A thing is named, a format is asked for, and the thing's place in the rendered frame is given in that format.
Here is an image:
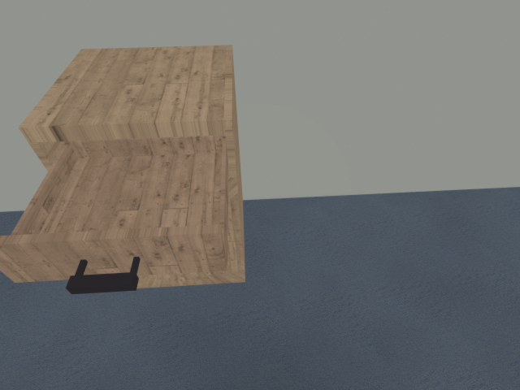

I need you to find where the cabinet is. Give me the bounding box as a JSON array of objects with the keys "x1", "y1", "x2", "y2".
[{"x1": 19, "y1": 45, "x2": 245, "y2": 288}]

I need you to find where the handle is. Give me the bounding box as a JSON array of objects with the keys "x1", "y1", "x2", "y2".
[{"x1": 66, "y1": 257, "x2": 140, "y2": 294}]

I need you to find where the drawer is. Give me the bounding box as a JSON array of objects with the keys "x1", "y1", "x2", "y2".
[{"x1": 0, "y1": 135, "x2": 228, "y2": 283}]

